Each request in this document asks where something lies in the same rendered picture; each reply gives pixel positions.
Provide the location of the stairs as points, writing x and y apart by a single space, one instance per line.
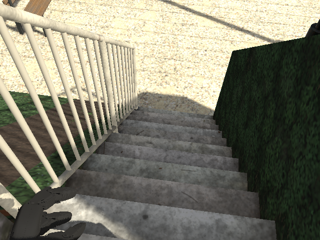
166 175

